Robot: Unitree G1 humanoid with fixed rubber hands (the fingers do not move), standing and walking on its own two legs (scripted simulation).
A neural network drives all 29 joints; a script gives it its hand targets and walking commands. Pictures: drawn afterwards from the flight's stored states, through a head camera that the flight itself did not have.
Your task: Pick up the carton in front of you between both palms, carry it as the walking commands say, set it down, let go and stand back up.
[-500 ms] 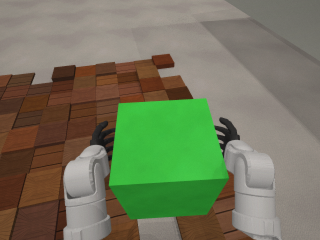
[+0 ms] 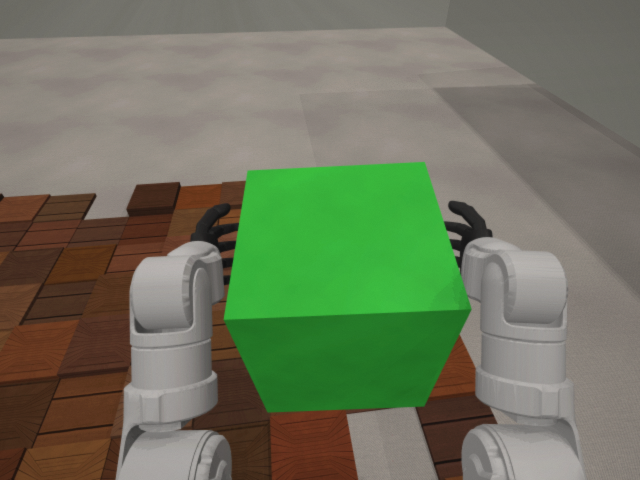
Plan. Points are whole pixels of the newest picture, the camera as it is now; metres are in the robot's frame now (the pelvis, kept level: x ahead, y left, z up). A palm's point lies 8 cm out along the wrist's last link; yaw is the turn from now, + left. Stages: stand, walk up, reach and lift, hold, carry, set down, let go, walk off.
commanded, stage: carry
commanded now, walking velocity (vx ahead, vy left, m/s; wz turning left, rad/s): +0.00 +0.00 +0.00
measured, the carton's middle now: (341, 295) +0.33 +0.00 +0.11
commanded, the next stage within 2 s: none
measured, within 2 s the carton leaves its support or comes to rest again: neither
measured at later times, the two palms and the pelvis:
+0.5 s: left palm (238, 186) +0.61 +0.19 +0.09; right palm (400, 184) +0.62 -0.11 +0.09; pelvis +0.24 +0.02 +0.02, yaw +1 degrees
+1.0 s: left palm (264, 102) +0.80 +0.16 +0.17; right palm (409, 114) +0.78 -0.14 +0.16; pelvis +0.43 +0.02 +0.04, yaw +1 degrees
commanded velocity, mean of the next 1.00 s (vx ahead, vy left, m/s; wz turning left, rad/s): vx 0.00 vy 0.00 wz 0.00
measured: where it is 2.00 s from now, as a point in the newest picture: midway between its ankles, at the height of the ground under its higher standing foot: (316, 450)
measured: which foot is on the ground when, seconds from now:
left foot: up 0.00-0.00, down 0.02-0.44, up 0.46-0.60, down 0.62-1.00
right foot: down 0.00-0.00, up 0.02-0.34, down 0.36-0.64, up 0.66-0.90, down 0.92-1.00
